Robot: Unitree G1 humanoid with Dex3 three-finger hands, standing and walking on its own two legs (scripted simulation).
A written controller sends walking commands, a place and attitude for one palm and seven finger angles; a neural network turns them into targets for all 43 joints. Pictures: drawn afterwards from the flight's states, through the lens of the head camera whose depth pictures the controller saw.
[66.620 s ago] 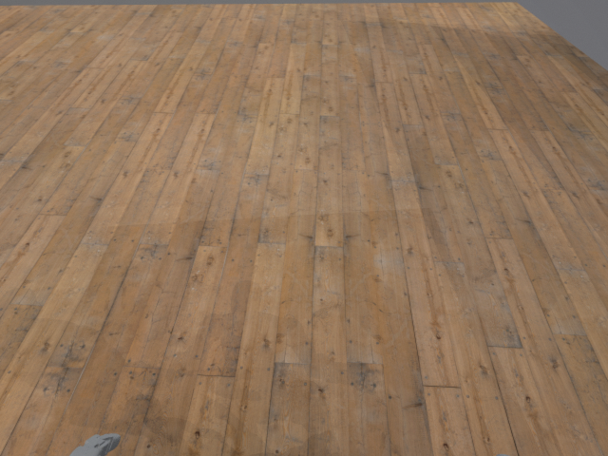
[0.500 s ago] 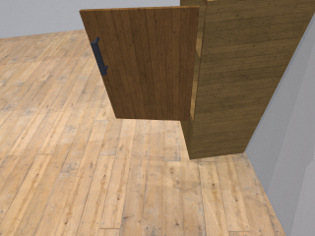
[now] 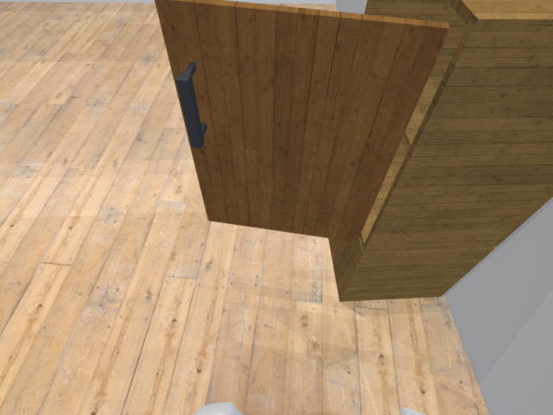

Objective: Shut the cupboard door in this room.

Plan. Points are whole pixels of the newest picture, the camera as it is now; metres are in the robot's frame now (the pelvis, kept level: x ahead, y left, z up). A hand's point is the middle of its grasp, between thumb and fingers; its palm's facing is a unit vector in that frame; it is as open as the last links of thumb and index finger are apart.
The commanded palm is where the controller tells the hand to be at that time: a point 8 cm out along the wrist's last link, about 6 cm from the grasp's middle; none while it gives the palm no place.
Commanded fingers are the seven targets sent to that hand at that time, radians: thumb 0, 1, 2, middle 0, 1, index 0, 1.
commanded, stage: take the last steps up to it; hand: left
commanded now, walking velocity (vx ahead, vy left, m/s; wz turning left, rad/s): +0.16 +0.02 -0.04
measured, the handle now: (194, 107) +0.59 +0.22 +0.08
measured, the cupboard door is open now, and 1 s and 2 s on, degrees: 78 78 78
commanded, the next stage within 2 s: come to a stop and stand still in 0.02 s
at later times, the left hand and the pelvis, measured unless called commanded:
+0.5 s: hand (182, 363) +0.20 +0.18 -0.15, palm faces +0.02 -0.97 -0.24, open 7.3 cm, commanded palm none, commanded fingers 0.00 0.90 0.90 -0.20 -0.30 -0.20 -0.30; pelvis +0.09 +0.00 +0.01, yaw +1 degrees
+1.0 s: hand out of the picture +0.07 +0.23 -0.16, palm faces +0.00 -0.99 -0.16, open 7.4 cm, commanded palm none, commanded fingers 0.00 0.90 0.90 -0.20 -0.30 -0.20 -0.30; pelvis +0.08 +0.05 +0.02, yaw -2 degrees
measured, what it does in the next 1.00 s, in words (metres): steps on the spot: right foot, then left foot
